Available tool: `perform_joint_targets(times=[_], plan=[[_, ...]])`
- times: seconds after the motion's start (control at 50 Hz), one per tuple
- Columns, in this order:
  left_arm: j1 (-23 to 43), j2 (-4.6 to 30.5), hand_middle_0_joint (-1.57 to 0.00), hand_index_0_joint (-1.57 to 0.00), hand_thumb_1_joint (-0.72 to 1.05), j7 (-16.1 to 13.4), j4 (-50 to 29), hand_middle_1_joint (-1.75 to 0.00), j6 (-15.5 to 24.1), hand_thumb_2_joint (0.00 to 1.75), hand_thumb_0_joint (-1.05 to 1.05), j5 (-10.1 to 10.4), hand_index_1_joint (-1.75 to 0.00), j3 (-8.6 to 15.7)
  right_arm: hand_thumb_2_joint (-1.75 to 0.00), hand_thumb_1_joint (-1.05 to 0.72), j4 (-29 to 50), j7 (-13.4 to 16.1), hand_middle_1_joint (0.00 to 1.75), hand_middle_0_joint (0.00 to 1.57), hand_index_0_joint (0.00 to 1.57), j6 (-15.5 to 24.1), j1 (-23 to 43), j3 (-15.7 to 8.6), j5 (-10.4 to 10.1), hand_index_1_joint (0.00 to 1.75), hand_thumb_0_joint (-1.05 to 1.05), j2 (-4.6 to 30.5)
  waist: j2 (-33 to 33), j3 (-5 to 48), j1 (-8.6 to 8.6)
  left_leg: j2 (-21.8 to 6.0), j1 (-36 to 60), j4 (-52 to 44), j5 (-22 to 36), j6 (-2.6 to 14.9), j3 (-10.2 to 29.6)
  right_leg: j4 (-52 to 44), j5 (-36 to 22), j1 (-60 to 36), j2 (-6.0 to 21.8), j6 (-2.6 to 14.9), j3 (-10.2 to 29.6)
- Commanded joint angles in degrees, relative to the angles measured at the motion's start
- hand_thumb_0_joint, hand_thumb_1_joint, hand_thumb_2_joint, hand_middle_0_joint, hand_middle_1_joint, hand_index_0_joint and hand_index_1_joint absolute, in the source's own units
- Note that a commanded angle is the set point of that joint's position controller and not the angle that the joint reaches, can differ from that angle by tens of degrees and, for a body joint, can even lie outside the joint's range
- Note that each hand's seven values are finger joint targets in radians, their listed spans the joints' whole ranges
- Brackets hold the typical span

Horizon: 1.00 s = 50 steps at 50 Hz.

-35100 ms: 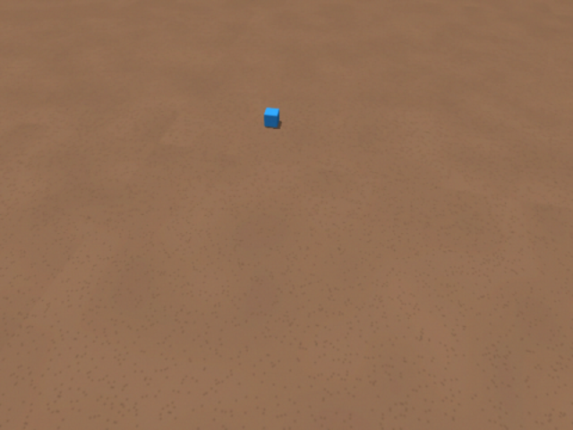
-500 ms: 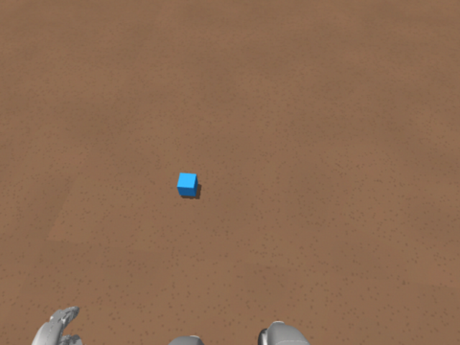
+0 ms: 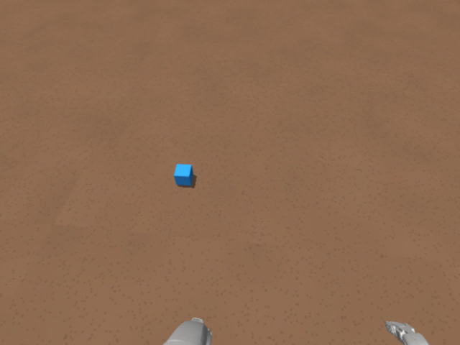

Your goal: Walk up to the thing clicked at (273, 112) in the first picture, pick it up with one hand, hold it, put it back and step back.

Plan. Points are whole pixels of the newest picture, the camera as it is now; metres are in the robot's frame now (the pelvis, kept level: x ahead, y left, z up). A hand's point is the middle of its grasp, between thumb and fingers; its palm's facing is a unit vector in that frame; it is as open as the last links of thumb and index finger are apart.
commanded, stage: step back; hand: left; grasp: from above
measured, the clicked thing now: (183, 174) +1.00 +0.31 -0.72
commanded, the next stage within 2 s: stand in 1.06 s
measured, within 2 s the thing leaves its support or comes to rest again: neither
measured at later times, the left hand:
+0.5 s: hand out of the picture +0.00 +0.28 -0.14, palm faces +0.08 -0.91 -0.41, open 7.4 cm
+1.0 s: hand out of the picture +0.06 +0.29 -0.16, palm faces +0.11 -0.92 -0.37, open 7.4 cm
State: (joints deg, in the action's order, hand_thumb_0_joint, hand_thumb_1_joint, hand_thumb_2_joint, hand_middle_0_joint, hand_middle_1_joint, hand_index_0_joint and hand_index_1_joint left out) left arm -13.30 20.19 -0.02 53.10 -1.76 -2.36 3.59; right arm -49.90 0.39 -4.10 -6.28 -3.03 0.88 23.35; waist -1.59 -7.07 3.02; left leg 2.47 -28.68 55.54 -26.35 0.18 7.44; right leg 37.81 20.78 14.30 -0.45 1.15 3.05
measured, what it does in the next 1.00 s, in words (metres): steps on the spot: left foot, then right foot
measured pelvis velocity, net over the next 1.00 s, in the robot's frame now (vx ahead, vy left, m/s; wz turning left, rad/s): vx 0.01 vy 0.02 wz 0.09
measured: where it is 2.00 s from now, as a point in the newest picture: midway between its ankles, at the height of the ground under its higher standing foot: outside the picture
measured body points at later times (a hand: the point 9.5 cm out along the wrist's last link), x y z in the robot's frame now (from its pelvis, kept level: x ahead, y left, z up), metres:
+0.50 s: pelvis -0.03 -0.01 +0.00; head -0.03 -0.02 +0.45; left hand +0.00 +0.32 -0.11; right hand +0.05 -0.32 -0.13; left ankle -0.05 +0.14 -0.72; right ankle +0.01 -0.11 -0.73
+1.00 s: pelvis +0.01 +0.02 +0.00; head +0.05 +0.03 +0.44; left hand +0.05 +0.34 -0.13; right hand +0.15 -0.26 -0.13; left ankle +0.05 +0.15 -0.72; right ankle +0.00 -0.11 -0.72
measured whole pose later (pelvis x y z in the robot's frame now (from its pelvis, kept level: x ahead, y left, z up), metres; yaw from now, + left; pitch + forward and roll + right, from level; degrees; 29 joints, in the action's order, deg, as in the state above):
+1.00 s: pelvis +0.01 +0.02 +0.00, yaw +5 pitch -2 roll +0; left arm -8.7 22.0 -0.5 56.5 0.1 0.2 2.2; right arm -57.1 -0.7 -0.2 -5.0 -1.7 1.9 19.0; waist 1.3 -6.8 1.7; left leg -2.0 -20.2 36.4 -14.4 0.0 -2.2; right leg 41.6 27.6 14.8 1.5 1.5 -0.4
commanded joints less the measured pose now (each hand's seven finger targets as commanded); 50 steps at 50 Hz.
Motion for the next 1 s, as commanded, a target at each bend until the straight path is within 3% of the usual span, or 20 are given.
perform_joint_targets(times=[0.0, 0.1, 0.16, 0.18, 0.2, 0.22, 0.24, 0.3, 0.38, 0.44, 0.46, 0.48, 0.52, 0.54, 0.58, 0.74, 0.82, 0.84, 0.88, 0.98], plan=[[7.2, 15.6, -0.2, -0.2, 0.9, -1.5, -6.3, -0.3, 3.1, 0.9, 0.0, -0.1, -0.3, 4.6, -0.9, -0.9, 1.8, 0.6, 0.3, 0.2, 0.2, 2.3, -3.0, -2.2, -0.2, 0.3, 0.0, 9.0, 7.6, 3.5, -3.18, 2.5, 1.0, 7.0, 3.5, -0.7, 2.1, -15.8, -2.2, 3.7, 10.2, 7.03, 8.9], [0.7, 16.6, -0.2, -0.2, 0.9, -0.9, -4.9, -0.3, 3.5, 0.9, 0.0, -0.7, -0.3, 5.2, -0.9, -0.9, 1.9, -0.5, 0.3, 0.2, 0.2, 4.3, -0.4, -2.0, 1.1, 0.3, 0.0, 8.4, 13.3, 6.3, 1.78, -1.5, 0.9, -16.2, -4.4, -1.78, -3.9, -16.7, 13.2, -8.8, 13.2, 9.48, 13.3], [3.6, 16.3, -0.2, -0.2, 0.9, -0.2, -5.5, -0.3, 2.3, 0.9, 0.0, 0.0, -0.3, 4.0, -0.9, -0.9, -1.6, -0.7, 0.3, 0.2, 0.2, 5.4, -6.0, -3.2, 1.3, 0.3, 0.0, 8.6, 10.8, 6.0, -2.31, -0.2, 19.8, -36.8, 4.6, 0.32, -7.3, -11.1, 8.0, 2.5, 11.9, 7.07, 8.7], [1.6, 13.4, -0.2, -0.2, 0.9, -0.2, -5.6, -0.3, 2.1, 0.9, 0.0, 0.0, -0.3, 2.9, -0.9, -0.9, -2.5, -0.5, 0.3, 0.2, 0.2, 5.9, -8.0, -4.1, 1.7, 0.3, 0.0, 9.7, 4.9, 7.9, -2.73, -2.6, 28.0, -38.4, 6.5, 1.53, -1.1, -3.7, 4.0, 7.9, 9.4, 4.69, 5.3], [0.5, 9.4, -0.2, -0.2, 0.9, -0.2, -5.9, -0.3, 2.3, 0.9, 0.0, 0.8, -0.3, 2.0, -0.9, -0.9, -2.4, -0.2, 0.3, 0.2, 0.2, 6.1, -9.2, -4.9, 2.6, 0.3, 0.0, 13.0, -6.8, 9.4, -2.95, -13.0, 32.6, -41.9, -3.0, 4.86, 16.1, 7.5, 7.1, 17.8, 3.3, 1.32, -0.3], [5.4, 12.9, -0.2, -0.2, 0.9, -0.4, -5.6, -0.3, 2.5, 0.9, 0.0, 1.0, -0.3, 2.9, -0.9, -0.9, -1.6, -0.4, 0.3, 0.2, 0.2, 6.0, -7.7, -5.7, 2.1, 0.3, 0.0, 19.4, -8.9, 4.9, -5.0, -21.7, 21.7, -45.1, -22.6, 12.37, 29.4, 12.4, 11.9, 21.1, 1.3, -0.04, -3.5], [7.5, 16.7, -0.2, -0.2, 0.9, -0.2, -5.1, -0.3, 2.9, 0.9, 0.0, 0.4, -0.3, 3.9, -0.9, -0.9, -1.3, -0.6, 0.3, 0.2, 0.2, 6.0, -5.0, -6.0, 1.4, 0.3, 0.0, 19.8, -7.1, -0.2, -4.87, -23.8, 10.8, -47.1, -26.1, 15.06, 29.7, 15.9, 11.5, 15.7, 3.7, 0.21, 0.5], [2.9, 14.1, -0.2, -0.2, 0.9, 0.9, -3.1, -0.3, 3.6, 0.9, 0.0, 1.1, -0.3, 3.4, -0.9, -0.9, -0.4, -0.8, 0.3, 0.2, 0.2, 6.6, -1.9, -3.6, 1.8, 0.3, 0.0, 12.1, -5.8, -0.7, -2.13, -14.2, 14.2, -42.3, -9.7, 9.65, 12.1, 10.4, 4.8, 13.7, 3.1, 0.39, -1.3], [2.2, 13.2, -0.2, -0.2, 0.9, 1.3, -2.3, -0.3, 4.1, 0.9, 0.0, 1.0, -0.3, 3.7, -0.9, -0.9, -0.9, -1.1, 0.3, 0.2, 0.2, 6.0, -4.0, -4.5, 1.5, 0.3, 0.0, 13.8, -8.8, 2.1, -3.75, -13.8, 12.4, -39.7, -7.5, 9.49, 9.2, 1.4, 3.9, 5.1, 1.1, -0.36, -4.8], [-5.2, 12.2, -0.2, -0.2, 0.9, 0.2, 1.0, -0.3, 4.9, 0.9, 0.0, 0.5, -0.3, 4.1, -0.9, -0.9, -0.1, -1.2, 0.3, 0.2, 0.2, 4.7, -1.4, -3.3, 0.8, 0.3, 0.0, 10.3, -5.2, 5.4, 1.22, -9.5, 5.5, -26.6, -4.7, 6.05, 1.8, -12.3, -3.8, -10.8, -0.8, 0.42, -6.1], [-6.9, 14.7, -0.2, -0.2, 0.9, -0.3, 1.7, -0.3, 5.3, 0.9, 0.0, -0.1, -0.3, 4.8, -0.9, -0.9, 0.4, -1.0, 0.3, 0.2, 0.2, 4.4, -2.8, -2.2, 0.5, 0.3, 0.0, 7.2, 2.3, 6.2, 1.6, -5.7, -1.9, -17.8, -5.7, 4.23, -1.1, -15.0, 0.6, -17.1, 2.0, 1.41, 1.0], [-8.9, 18.7, -0.2, -0.2, 0.9, -0.8, 1.2, -0.3, 5.7, 0.9, 0.0, -0.8, -0.3, 5.9, -0.9, -0.9, 1.8, -0.8, 0.3, 0.2, 0.2, 4.7, -3.6, -1.1, 0.3, 0.3, 0.0, 3.5, 13.5, 6.2, 2.48, 2.5, -11.3, -3.5, -7.1, 1.35, -3.4, -24.0, 12.4, -19.3, 15.9, 5.33, 24.3], [-0.7, 21.8, -0.2, -0.2, 0.9, -0.8, -2.2, -0.3, 5.7, 0.9, 0.0, -0.4, -0.3, 6.4, -0.9, -0.9, 0.0, 0.2, 0.3, 0.2, 0.2, 4.6, -5.0, -3.2, 0.7, 0.3, 0.0, 10.7, 6.8, 0.3, 0.59, -2.4, -7.6, 2.7, -6.2, 0.9, 2.1, -27.5, 23.8, -4.1, 25.7, 13.01, 33.6], [0.7, 19.9, -0.2, -0.2, 0.9, -0.7, -2.6, -0.3, 5.9, 0.9, 0.0, -0.1, -0.3, 5.9, -0.9, -0.9, -0.7, -0.1, 0.3, 0.2, 0.2, 5.0, -5.1, -3.4, 0.6, 0.3, 0.0, 11.6, 5.2, -1.6, -0.42, -3.7, -7.8, 3.9, -3.2, 1.05, 2.9, -26.6, 17.6, -3.7, 23.7, 13.44, 28.9], [1.8, 16.2, -0.2, -0.2, 0.9, -0.9, -2.6, -0.3, 6.7, 0.9, 0.0, 0.7, -0.3, 4.5, -0.9, -0.9, -2.7, -0.4, 0.3, 0.2, 0.2, 5.2, -7.5, -3.0, 0.3, 0.3, 0.0, 9.8, 4.0, 0.8, -1.9, -3.5, -3.2, 0.8, 2.3, 0.29, 3.2, -22.9, 0.3, -4.4, 16.6, 7.84, 14.8], [2.9, 15.3, -0.2, -0.2, 0.9, -1.3, -2.8, -0.3, 5.7, 0.9, 0.0, 1.2, -0.3, 3.1, -0.9, -0.9, -2.7, -0.6, 0.3, 0.2, 0.2, 4.9, -4.5, -2.2, 0.6, 0.3, 0.0, 7.0, 11.1, 5.9, -1.3, -3.3, 9.5, -17.3, 8.2, -0.58, -8.7, -10.8, -37.5, -3.3, 14.2, 7.34, 0.9], [3.2, 14.1, -0.2, -0.2, 0.9, -1.4, -3.1, -0.3, 4.1, 0.9, 0.0, 1.9, -0.3, 1.9, -0.9, -0.9, -4.4, 0.2, 0.3, 0.2, 0.2, 5.4, -5.5, -2.7, 0.8, 0.3, 0.0, 8.4, 5.8, 9.3, -3.01, -4.6, 19.9, -27.7, 26.6, 2.09, -7.5, -0.9, -30.3, 0.0, 10.2, 3.09, -1.1], [2.3, 12.4, -0.2, -0.2, 0.9, -1.3, -3.5, -0.3, 3.9, 0.9, 0.0, 2.3, -0.3, 1.2, -0.9, -0.9, -4.3, 0.5, 0.3, 0.2, 0.2, 5.6, -5.0, -3.2, 1.1, 0.3, 0.0, 11.0, -0.6, 11.5, -2.49, -11.2, 22.6, -28.1, 32.0, 4.47, -0.1, 2.3, -22.6, 3.1, 7.0, 1.53, -2.4], [1.9, 12.2, -0.2, -0.2, 0.9, -1.6, -1.2, -0.3, 2.7, 0.9, 0.0, 3.0, -0.3, 1.1, -0.9, -0.9, -3.1, 0.4, 0.3, 0.2, 0.2, 5.5, 0.1, -3.3, 0.4, 0.3, 0.0, 14.7, -7.4, 12.6, -2.2, -21.2, 13.7, -33.7, 20.7, 13.21, 11.0, 6.5, 7.7, -1.2, 1.3, 0.22, -4.3], [-0.7, 11.7, -0.2, -0.2, 0.9, -1.2, 2.5, -0.3, 3.2, 0.9, 0.0, 2.2, -0.3, 1.0, -0.9, -0.9, -3.9, 0.3, 0.3, 0.2, 0.2, 5.0, 4.6, -2.3, 0.9, 0.3, 0.0, 11.9, -9.7, 9.6, -0.82, -15.7, 14.9, -31.3, 17.0, 7.96, 3.6, -4.7, 2.8, -0.4, 1.9, 0.26, -3.5]])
